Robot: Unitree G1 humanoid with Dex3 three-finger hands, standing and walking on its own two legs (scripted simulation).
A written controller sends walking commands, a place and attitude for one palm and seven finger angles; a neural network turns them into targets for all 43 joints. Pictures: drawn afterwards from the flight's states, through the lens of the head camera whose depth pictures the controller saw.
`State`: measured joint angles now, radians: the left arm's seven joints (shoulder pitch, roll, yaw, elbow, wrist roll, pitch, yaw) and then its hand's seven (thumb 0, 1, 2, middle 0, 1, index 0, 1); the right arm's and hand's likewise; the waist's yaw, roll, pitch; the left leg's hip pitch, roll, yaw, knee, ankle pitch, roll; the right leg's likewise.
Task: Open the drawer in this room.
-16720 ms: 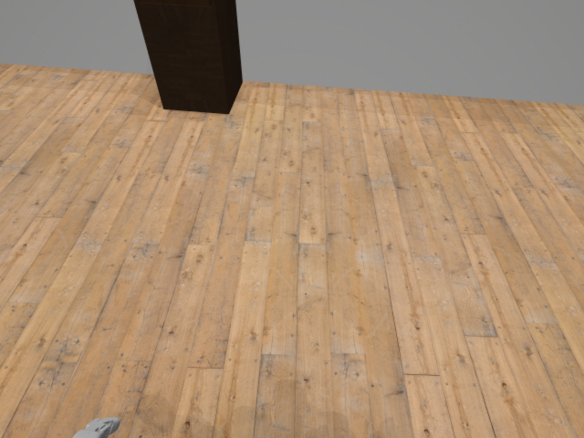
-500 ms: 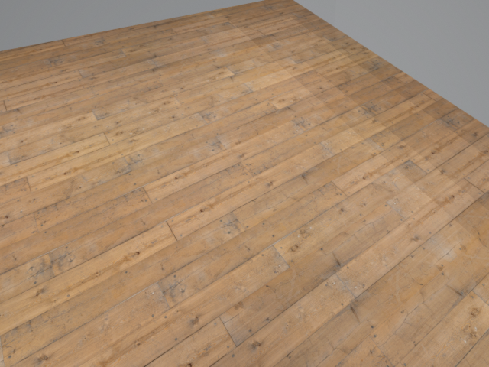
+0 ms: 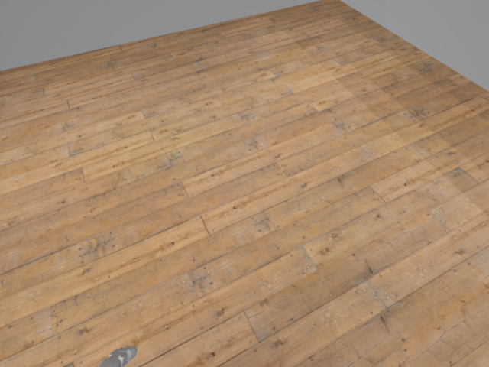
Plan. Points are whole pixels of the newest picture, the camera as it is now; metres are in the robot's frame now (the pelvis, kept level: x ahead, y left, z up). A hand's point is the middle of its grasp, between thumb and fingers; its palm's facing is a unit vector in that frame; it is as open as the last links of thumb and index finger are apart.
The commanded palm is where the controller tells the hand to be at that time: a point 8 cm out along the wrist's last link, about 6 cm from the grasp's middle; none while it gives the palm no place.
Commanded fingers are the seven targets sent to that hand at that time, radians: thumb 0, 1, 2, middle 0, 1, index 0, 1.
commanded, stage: turn or walk to find it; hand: left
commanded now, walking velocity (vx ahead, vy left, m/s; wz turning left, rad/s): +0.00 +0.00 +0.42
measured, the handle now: out of the picture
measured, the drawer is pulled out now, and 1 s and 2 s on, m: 0.00 0.00 0.00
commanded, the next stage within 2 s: none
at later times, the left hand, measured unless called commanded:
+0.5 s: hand out of the picture -0.05 +0.23 -0.18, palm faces +0.29 -0.93 -0.24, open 7.4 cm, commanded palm none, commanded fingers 0.00 0.90 0.90 -0.20 -0.30 -0.20 -0.30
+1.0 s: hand out of the picture +0.00 +0.20 -0.13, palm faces +0.42 -0.86 -0.29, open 7.4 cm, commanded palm none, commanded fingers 0.00 0.90 0.90 -0.20 -0.30 -0.20 -0.30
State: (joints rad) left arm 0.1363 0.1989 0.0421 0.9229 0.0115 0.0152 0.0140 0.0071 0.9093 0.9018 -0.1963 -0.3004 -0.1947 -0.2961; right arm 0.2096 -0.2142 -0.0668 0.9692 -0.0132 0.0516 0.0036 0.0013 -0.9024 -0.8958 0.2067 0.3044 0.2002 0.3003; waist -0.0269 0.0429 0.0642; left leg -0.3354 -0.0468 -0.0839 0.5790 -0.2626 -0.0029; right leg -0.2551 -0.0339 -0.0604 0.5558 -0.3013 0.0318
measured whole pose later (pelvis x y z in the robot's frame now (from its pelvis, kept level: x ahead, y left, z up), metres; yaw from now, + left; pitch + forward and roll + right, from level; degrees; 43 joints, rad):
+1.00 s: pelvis -0.02 -0.02 +0.00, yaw +26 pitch -1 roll +2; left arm 0.14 0.17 0.03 0.91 0.02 0.00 0.01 0.01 0.91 0.90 -0.20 -0.30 -0.20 -0.30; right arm 0.23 -0.24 -0.08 0.99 -0.01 0.07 0.00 0.00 -0.90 -0.90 0.21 0.30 0.20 0.30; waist -0.04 0.06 0.07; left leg -0.41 -0.06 -0.08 0.91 -0.47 -0.02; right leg -0.26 -0.05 -0.10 0.58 -0.30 -0.03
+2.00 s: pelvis -0.05 -0.06 +0.01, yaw +52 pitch -1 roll +2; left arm 0.17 0.16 0.03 0.92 0.02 0.01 0.02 0.01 0.91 0.90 -0.20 -0.30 -0.20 -0.30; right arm 0.23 -0.25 -0.09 1.00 -0.02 0.08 0.01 0.00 -0.91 -0.90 0.20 0.30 0.20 0.30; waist -0.03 0.06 0.07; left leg -0.47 -0.03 -0.04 1.10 -0.43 -0.03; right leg -0.23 -0.07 -0.13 0.55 -0.30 -0.02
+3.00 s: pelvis -0.05 -0.09 +0.01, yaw +78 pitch +0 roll +2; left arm 0.20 0.15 0.03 0.93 0.02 0.01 0.02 0.01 0.91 0.90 -0.20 -0.30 -0.20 -0.30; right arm 0.24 -0.25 -0.10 1.00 -0.02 0.08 0.01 0.00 -0.91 -0.90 0.20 0.30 0.20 0.30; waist -0.03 0.05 0.07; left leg -0.50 0.00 -0.05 1.17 -0.37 -0.05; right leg -0.20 -0.07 -0.16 0.51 -0.30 -0.03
